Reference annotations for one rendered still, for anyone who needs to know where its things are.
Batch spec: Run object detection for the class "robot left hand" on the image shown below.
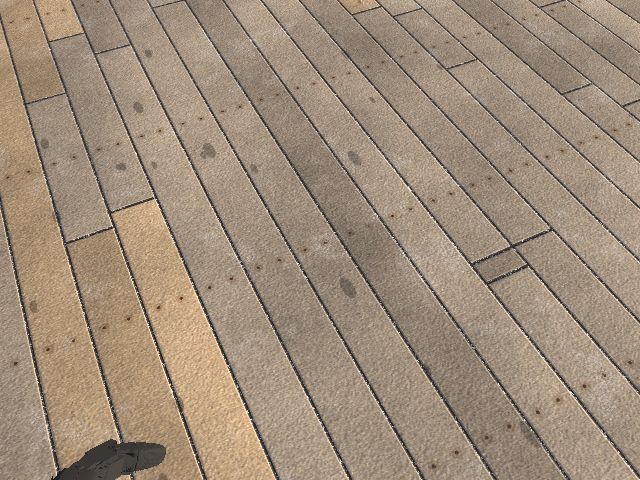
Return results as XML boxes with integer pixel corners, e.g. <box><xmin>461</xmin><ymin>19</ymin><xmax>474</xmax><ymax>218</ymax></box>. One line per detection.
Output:
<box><xmin>51</xmin><ymin>439</ymin><xmax>166</xmax><ymax>480</ymax></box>

